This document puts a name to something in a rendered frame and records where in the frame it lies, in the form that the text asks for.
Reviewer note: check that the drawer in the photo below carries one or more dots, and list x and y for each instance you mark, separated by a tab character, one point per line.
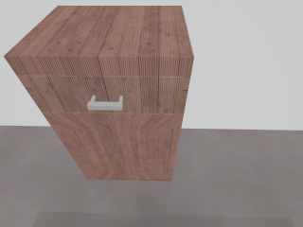
141	94

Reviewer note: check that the cabinet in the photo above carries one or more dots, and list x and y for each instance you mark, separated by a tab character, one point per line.
131	41

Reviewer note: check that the handle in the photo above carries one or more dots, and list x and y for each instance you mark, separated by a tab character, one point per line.
105	105

